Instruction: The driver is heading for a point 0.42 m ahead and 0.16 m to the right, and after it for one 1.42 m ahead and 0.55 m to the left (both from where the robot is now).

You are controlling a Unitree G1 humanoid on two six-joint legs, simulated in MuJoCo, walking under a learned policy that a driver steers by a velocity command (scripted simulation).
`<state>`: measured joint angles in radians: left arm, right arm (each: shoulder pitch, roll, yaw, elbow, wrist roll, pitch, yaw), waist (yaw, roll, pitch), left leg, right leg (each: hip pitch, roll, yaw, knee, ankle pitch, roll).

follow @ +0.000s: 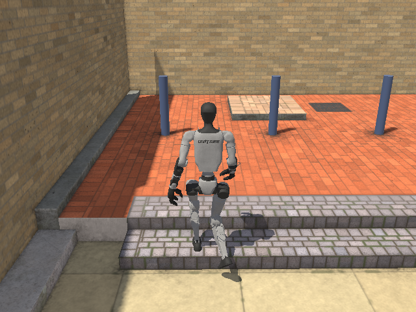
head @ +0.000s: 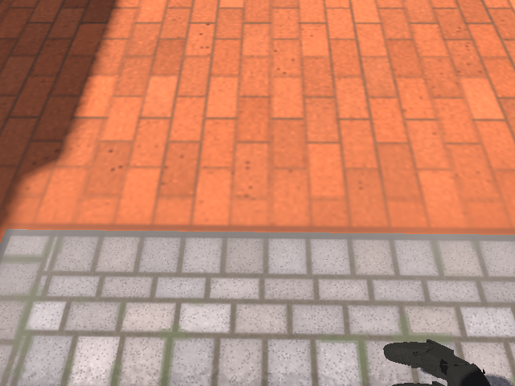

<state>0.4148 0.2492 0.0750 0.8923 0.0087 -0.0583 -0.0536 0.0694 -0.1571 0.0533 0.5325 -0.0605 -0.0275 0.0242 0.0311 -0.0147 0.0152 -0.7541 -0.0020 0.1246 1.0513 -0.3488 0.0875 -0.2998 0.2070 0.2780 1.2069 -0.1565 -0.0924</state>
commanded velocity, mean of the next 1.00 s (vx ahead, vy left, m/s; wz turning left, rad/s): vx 0.17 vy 0.00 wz -0.50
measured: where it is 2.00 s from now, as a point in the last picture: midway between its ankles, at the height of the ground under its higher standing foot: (392, 261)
